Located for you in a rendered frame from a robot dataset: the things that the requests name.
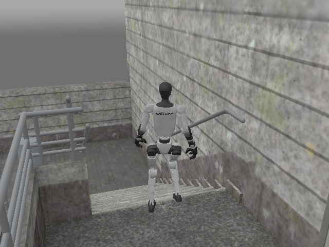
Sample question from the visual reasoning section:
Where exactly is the robot left thigh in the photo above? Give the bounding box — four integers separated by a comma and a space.
147, 143, 157, 179

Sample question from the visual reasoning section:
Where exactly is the robot right forearm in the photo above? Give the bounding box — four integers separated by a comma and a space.
185, 126, 196, 149

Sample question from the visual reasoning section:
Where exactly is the right robot hand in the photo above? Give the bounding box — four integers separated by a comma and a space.
186, 147, 197, 160

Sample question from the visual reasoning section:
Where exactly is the humanoid robot torso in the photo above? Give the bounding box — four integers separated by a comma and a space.
153, 103, 177, 154

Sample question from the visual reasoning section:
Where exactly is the robot left upper arm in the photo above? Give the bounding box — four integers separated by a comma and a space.
140, 104, 154, 132

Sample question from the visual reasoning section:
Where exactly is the left robot hand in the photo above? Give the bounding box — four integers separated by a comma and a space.
135, 138, 147, 148

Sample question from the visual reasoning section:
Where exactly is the robot right upper arm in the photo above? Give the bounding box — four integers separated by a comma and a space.
176, 104, 189, 134

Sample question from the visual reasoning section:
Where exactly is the robot left forearm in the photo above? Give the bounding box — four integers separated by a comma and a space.
136, 124, 145, 140

